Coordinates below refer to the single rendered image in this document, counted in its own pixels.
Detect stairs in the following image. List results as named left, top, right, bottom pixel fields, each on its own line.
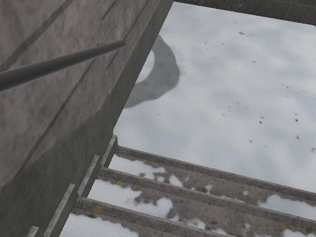
left=59, top=145, right=316, bottom=237

